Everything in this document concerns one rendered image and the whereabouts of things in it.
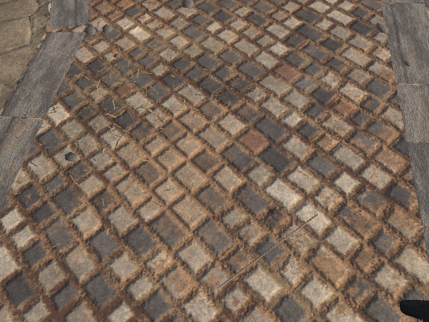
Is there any right robot hand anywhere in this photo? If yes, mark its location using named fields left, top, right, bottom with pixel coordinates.
left=400, top=300, right=429, bottom=322

